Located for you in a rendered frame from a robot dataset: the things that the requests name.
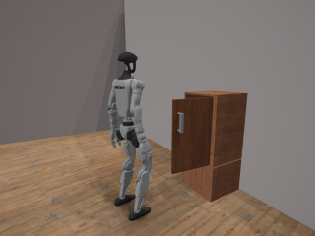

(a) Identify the left robot foot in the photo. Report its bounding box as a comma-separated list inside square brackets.
[114, 194, 136, 206]

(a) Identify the right robot forearm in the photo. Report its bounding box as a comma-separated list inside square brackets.
[132, 106, 146, 143]

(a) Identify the robot right upper arm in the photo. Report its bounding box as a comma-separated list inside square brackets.
[130, 79, 145, 116]

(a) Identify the robot left shin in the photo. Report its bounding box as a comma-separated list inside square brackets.
[119, 160, 135, 199]

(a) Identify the left robot forearm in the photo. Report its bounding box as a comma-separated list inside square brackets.
[107, 107, 118, 131]

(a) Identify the left robot hand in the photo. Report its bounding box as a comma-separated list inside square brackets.
[110, 130, 121, 148]

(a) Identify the robot left upper arm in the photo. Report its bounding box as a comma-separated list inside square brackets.
[108, 79, 118, 110]

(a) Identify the right robot hand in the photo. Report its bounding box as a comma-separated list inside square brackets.
[139, 141, 152, 164]

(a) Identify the cupboard door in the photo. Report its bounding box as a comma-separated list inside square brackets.
[171, 97, 214, 174]

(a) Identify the handle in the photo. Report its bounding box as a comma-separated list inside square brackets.
[177, 112, 184, 133]

